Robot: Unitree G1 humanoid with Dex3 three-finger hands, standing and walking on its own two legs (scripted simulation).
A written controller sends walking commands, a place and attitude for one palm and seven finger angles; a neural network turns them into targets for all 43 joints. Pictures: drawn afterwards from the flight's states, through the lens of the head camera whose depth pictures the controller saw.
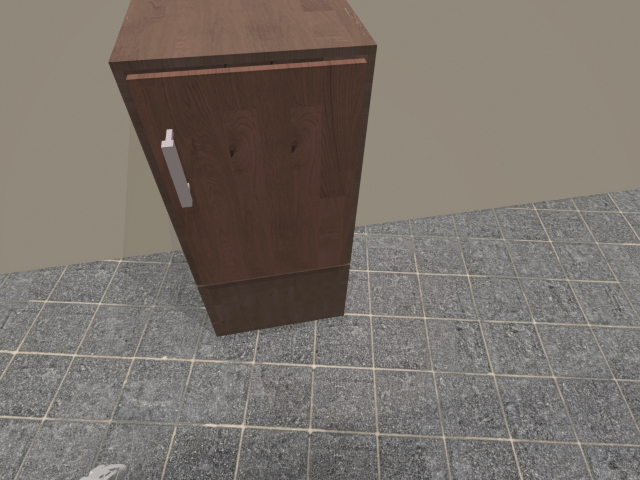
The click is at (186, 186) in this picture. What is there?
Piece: cupboard door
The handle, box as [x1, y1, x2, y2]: [161, 129, 191, 207]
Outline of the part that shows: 167,129 166,139 162,141 161,148 182,207 191,206 189,184 185,180 172,139 172,130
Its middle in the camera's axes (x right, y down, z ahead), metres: -0.28 -0.13 +0.75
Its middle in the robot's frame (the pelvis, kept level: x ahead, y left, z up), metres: +0.64 +0.31 +0.00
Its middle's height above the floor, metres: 0.77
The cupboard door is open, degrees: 0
